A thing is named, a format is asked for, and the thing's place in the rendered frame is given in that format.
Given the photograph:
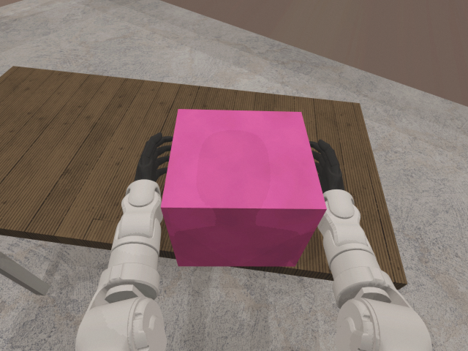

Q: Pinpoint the left robot forearm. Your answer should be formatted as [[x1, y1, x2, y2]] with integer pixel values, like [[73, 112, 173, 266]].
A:
[[75, 179, 163, 351]]

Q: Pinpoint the right robot upper arm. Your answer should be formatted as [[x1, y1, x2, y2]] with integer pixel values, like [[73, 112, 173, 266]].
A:
[[335, 297, 431, 351]]

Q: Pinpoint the robot left hand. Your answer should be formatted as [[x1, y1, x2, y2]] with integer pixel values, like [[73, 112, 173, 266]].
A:
[[135, 132, 173, 182]]

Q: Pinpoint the table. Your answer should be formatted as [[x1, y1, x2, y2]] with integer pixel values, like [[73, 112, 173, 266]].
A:
[[0, 66, 407, 296]]

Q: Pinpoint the right robot forearm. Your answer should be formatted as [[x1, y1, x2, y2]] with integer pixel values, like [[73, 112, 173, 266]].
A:
[[318, 189, 432, 351]]

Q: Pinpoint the carton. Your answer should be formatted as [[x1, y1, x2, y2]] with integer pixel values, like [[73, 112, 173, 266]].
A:
[[161, 109, 327, 267]]

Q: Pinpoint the robot right hand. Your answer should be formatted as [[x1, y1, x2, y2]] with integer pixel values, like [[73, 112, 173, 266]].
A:
[[309, 140, 344, 193]]

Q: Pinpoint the left robot upper arm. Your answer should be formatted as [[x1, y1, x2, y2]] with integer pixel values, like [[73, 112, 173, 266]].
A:
[[77, 296, 167, 351]]

